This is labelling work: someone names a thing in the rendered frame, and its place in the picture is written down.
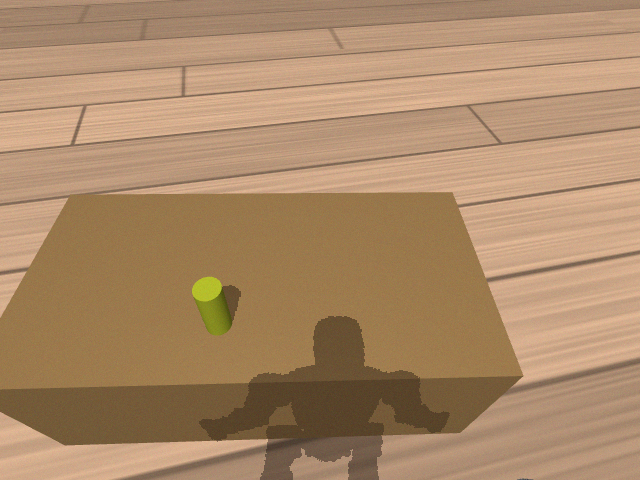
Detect can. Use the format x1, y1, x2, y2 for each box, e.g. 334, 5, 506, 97
192, 277, 232, 336

